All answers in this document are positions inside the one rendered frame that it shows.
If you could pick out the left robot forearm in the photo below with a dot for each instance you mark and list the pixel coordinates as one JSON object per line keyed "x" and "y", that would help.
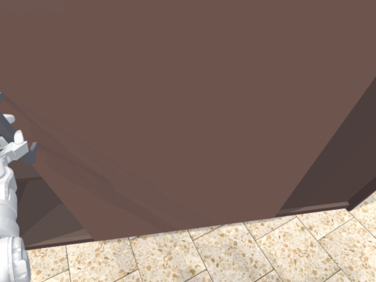
{"x": 8, "y": 202}

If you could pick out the left robot hand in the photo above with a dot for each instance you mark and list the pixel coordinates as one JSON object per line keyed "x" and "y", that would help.
{"x": 16, "y": 149}

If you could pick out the wardrobe door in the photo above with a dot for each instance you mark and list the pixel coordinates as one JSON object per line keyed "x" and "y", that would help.
{"x": 164, "y": 115}
{"x": 347, "y": 163}

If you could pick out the handle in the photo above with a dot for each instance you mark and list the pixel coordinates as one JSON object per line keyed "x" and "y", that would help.
{"x": 7, "y": 132}

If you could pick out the robot left upper arm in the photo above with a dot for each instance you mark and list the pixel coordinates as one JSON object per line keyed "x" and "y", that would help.
{"x": 14, "y": 261}

